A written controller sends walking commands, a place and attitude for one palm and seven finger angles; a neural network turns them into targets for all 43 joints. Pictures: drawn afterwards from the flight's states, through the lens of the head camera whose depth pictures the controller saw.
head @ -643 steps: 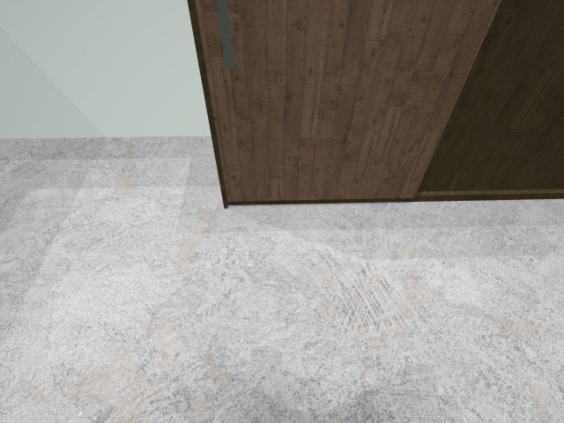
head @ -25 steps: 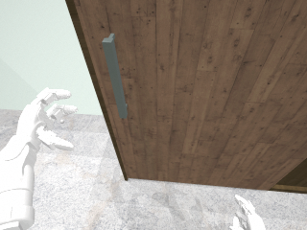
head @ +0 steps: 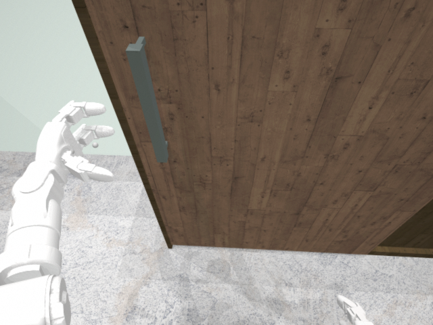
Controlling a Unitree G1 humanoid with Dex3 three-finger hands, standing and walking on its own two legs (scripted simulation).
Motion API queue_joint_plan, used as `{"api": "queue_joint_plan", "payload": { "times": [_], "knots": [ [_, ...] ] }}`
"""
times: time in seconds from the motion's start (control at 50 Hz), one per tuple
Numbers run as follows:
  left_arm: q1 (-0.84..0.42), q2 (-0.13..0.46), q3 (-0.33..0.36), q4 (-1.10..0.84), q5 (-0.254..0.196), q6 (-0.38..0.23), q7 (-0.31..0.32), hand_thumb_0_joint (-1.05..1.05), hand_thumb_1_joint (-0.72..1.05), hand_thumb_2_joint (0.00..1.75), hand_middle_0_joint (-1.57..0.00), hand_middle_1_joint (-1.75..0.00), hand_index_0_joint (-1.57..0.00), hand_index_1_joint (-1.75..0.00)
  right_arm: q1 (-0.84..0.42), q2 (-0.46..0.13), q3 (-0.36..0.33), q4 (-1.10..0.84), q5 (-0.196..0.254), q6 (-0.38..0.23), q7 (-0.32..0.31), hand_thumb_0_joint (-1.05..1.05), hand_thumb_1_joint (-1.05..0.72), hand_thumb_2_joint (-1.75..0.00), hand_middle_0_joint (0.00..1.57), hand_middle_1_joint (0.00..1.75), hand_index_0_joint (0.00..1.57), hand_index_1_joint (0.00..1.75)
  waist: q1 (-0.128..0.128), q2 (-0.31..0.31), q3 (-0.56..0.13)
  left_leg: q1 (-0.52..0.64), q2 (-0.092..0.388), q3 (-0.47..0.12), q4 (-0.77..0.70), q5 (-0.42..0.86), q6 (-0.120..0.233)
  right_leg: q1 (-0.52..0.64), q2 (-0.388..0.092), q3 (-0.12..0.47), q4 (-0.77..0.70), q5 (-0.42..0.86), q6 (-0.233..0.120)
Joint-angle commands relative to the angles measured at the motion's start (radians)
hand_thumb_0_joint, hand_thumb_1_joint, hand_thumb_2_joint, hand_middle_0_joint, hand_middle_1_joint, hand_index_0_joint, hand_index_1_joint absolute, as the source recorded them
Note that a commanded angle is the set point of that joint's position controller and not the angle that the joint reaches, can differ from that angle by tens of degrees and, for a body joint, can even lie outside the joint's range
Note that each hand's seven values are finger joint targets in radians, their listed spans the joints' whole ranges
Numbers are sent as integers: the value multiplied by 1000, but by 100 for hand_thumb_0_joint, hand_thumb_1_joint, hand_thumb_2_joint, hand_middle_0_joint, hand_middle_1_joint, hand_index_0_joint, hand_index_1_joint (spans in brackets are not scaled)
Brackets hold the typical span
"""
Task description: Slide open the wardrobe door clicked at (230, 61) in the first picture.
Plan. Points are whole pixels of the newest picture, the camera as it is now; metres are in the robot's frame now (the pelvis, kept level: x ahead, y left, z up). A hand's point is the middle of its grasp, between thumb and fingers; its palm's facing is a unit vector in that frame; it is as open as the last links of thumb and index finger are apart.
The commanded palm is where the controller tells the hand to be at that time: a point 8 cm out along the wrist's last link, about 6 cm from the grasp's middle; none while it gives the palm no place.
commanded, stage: move the hooked fingers beside the handle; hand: left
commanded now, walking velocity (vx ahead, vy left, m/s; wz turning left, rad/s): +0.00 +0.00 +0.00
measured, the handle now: (153, 108) +0.52 +0.16 +0.11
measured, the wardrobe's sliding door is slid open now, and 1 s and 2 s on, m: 0.00 0.00 0.00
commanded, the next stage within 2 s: feel for the door with the fingertips in 1.40 s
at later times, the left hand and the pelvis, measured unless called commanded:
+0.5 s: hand (111, 124) +0.45 +0.22 +0.13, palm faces -0.02 -1.00 +0.00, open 14.0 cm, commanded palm +0.43 +0.27 +0.13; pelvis +0.00 +0.01 +0.00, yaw -1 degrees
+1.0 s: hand (114, 123) +0.46 +0.22 +0.12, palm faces +0.00 -1.00 +0.00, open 14.0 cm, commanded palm +0.44 +0.27 +0.13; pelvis +0.01 +0.01 -0.01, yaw -1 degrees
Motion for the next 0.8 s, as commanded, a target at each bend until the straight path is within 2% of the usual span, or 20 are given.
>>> {"api": "queue_joint_plan", "payload": {
  "times": [0.0,0.02,0.04,0.08,0.16,0.26,0.28,0.32,0.36,0.38,0.42,0.46,0.54,0.58,0.62,0.64,0.68,0.72,0.76,0.78],
  "knots": [
    [-454,290,58,-158,-11,-85,0,0,-50,30,-30,-120,-30,-120,10,-145,-55,-116,3,-34,-9,0,-90,-90,20,30,20,30,-16,13,-281,38,-28,-23,-44,232,39,147,-5,58,-41,290,6],
    [-466,297,55,-151,-10,-94,-2,0,-50,30,-30,-120,-30,-120,19,-148,-58,-115,1,-28,-7,0,-90,-90,20,30,20,30,-17,-4,-295,37,-24,-23,-35,248,41,157,-4,60,-34,302,6],
    [-483,313,70,-155,-9,-105,-1,0,-50,30,-30,-120,-30,-120,23,-148,-60,-115,1,-26,-7,0,-90,-90,20,30,20,30,-15,21,-318,42,-26,-24,-34,256,39,163,-2,61,-30,313,5],
    [-510,273,35,-146,-8,-116,-3,0,-50,30,-30,-120,-30,-120,34,-145,-61,-112,1,-22,-5,0,-90,-90,20,30,20,30,-23,49,-333,65,-25,-26,-29,278,37,141,1,55,-25,328,2],
    [-526,284,42,-65,-7,-115,-1,0,-50,30,-30,-120,-30,-120,60,-154,-63,-99,0,-4,0,0,-90,-90,20,30,20,30,-31,6,-316,28,-24,-26,-25,268,39,130,3,54,-22,329,7],
    [-581,347,77,-25,17,-139,15,0,-50,30,-30,-120,-30,-120,84,-158,-65,-93,-4,19,5,0,-90,-90,20,30,20,30,-29,24,-347,15,-25,-28,-16,286,39,138,3,58,-9,344,4],
    [-610,301,38,-32,16,-147,13,0,-50,30,-30,-120,-30,-120,82,-152,-65,-94,-4,19,7,0,-90,-90,20,30,20,30,-41,46,-340,26,-25,-25,-13,285,39,120,5,57,-10,342,4],
    [-613,308,44,-14,15,-161,18,0,-50,30,-30,-120,-30,-120,98,-156,-70,-88,-7,27,7,0,-90,-90,20,30,20,30,-45,14,-351,36,-19,-31,-5,309,41,113,9,52,-4,346,3],
    [-610,304,49,-6,15,-167,18,0,-50,30,-30,-120,-30,-120,103,-157,-70,-86,-7,29,11,0,-90,-90,20,30,20,30,-37,49,-376,47,-20,-32,-4,324,36,112,11,53,0,355,0],
    [-628,296,40,3,16,-166,19,0,-50,30,-30,-120,-30,-120,107,-156,-70,-81,-7,33,12,0,-90,-90,20,30,20,30,-47,52,-367,47,-19,-31,-2,320,36,96,12,51,-1,353,1],
    [-642,316,49,65,20,-161,26,0,-50,30,-30,-120,-30,-120,122,-165,-70,-71,-8,44,12,0,-90,-90,20,30,20,30,-56,-11,-332,7,-16,-31,-2,294,40,89,11,47,-1,335,4],
    [-700,298,24,77,35,-167,29,0,-50,30,-30,-120,-30,-120,125,-161,-68,-70,-9,49,14,0,-90,-90,20,30,20,30,-66,48,-329,14,-19,-35,1,287,36,51,12,50,1,315,3],
    [-751,337,60,83,42,-198,47,0,-50,30,-30,-120,-30,-120,151,-164,-74,-61,-17,60,18,0,-90,-90,20,30,20,30,-67,29,-405,33,-15,-41,19,331,35,67,18,52,17,343,5],
    [-784,311,38,113,50,-206,49,0,-50,30,-30,-120,-30,-120,156,-160,-72,-54,-19,63,21,0,-90,-90,20,30,20,30,-78,49,-396,29,-16,-43,24,324,32,46,18,50,20,336,5],
    [-720,366,88,153,52,-209,50,0,-50,30,-30,-120,-30,-120,168,-168,-72,-59,-23,72,23,0,-90,-90,20,30,20,30,-55,15,-411,2,-16,-39,28,342,36,81,19,49,30,359,2],
    [-692,378,100,160,58,-208,48,0,-50,30,-30,-120,-30,-120,165,-166,-70,-67,-21,77,25,0,-90,-90,20,30,20,30,-47,32,-412,-2,-17,-38,27,362,34,86,19,51,36,375,1],
    [-683,318,50,118,61,-210,40,0,-50,30,-30,-120,-30,-120,157,-157,-72,-82,-20,82,31,0,-90,-90,20,30,20,30,-48,75,-411,22,-14,-37,29,390,30,64,20,47,37,378,1],
    [-638,305,55,86,42,-207,38,0,-50,30,-30,-120,-30,-120,164,-161,-78,-92,-20,88,34,0,-90,-90,20,30,20,30,-44,27,-437,47,-5,-41,36,444,33,73,25,40,38,395,1],
    [-644,303,61,79,29,-194,38,0,-50,30,-30,-120,-30,-120,154,-161,-79,-94,-16,95,33,0,-90,-90,20,30,20,30,-52,6,-409,25,-7,-33,28,391,34,70,27,45,26,382,8],
    [-658,291,50,68,30,-190,38,0,-50,30,-30,-120,-30,-120,150,-158,-78,-93,-15,94,33,0,-90,-90,20,30,20,30,-51,31,-395,17,-9,-31,23,372,34,67,26,45,24,375,6]
  ]
}}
